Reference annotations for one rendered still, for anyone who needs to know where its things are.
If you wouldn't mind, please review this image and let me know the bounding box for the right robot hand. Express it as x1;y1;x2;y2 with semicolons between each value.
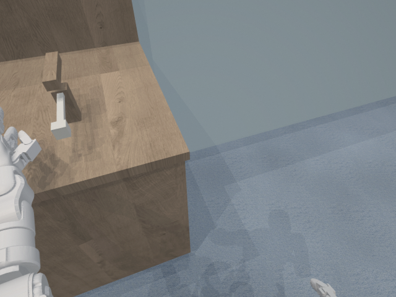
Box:
310;278;336;297

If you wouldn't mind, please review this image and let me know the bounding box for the robot left upper arm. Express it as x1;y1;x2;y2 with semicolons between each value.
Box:
0;272;53;297

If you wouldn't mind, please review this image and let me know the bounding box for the left robot forearm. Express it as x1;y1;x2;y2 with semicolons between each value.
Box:
0;166;40;284

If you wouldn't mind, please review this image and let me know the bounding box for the left robot hand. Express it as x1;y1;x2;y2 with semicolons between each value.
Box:
0;107;41;171

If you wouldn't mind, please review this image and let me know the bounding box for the counter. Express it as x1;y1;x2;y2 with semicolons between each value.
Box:
0;0;191;297

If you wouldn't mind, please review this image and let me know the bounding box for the tap lever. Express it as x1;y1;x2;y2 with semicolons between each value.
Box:
51;92;71;140

